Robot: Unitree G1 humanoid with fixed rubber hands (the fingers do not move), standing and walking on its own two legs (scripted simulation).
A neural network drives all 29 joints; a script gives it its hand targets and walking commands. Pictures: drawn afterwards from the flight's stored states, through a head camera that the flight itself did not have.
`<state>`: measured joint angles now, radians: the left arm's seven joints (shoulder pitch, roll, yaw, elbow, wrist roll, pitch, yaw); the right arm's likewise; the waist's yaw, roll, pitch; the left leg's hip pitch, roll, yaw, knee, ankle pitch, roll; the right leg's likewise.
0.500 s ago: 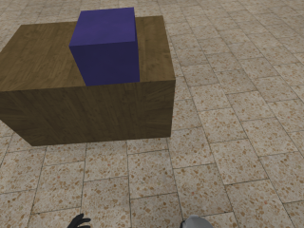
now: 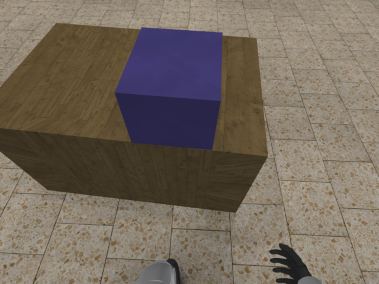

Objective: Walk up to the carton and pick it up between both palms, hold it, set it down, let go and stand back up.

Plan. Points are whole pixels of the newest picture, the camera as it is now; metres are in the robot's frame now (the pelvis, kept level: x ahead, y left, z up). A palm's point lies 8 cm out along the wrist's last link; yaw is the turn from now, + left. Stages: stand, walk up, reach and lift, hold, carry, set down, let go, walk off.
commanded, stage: walk up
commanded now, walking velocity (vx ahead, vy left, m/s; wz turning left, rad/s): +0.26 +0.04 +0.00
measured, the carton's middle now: (176, 88) +0.70 +0.10 -0.06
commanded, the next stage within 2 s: none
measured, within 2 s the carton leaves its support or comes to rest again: neither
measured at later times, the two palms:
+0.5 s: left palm (92, 275) +0.15 +0.24 -0.11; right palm out of the picture +0.12 -0.23 -0.14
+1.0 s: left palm out of the picture +0.03 +0.27 -0.12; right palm out of the picture +0.05 -0.17 -0.11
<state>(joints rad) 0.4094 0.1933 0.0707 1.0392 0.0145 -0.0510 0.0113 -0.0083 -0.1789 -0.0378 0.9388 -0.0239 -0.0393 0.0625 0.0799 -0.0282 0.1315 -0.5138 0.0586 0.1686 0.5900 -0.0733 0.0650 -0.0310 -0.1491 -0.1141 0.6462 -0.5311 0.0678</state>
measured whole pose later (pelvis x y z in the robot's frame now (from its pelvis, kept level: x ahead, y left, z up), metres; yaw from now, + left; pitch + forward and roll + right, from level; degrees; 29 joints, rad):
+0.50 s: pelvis +0.06 +0.01 +0.01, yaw -1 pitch -2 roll +1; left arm 0.12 0.14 0.06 0.95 0.02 0.03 0.04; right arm 0.11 -0.20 -0.08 1.00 -0.01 0.08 -0.04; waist 0.00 0.03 0.14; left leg -0.47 -0.04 0.02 1.09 -0.51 0.00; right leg -0.35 -0.03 -0.05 0.64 -0.27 -0.04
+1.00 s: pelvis +0.04 +0.05 +0.03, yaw -1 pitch -3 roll +1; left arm 0.29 0.17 0.03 1.14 0.01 0.02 0.02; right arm 0.28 -0.12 -0.03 1.10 0.00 0.00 -0.03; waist 0.02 -0.03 0.02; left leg -0.05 -0.06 0.01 0.35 -0.25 0.04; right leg -0.23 -0.06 -0.04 0.38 -0.10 0.02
